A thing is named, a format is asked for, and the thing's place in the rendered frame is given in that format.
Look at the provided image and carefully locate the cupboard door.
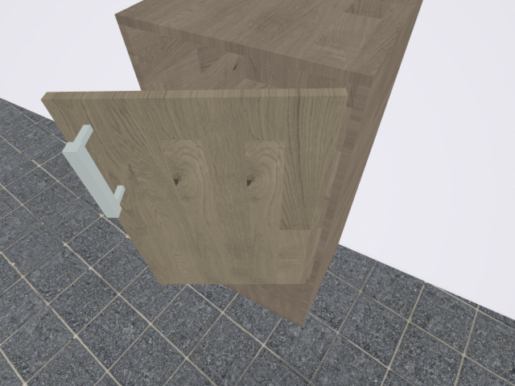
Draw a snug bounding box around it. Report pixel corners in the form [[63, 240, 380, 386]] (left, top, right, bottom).
[[41, 88, 348, 284]]

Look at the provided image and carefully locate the handle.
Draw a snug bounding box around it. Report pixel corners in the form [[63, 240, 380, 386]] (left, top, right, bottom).
[[62, 125, 125, 218]]

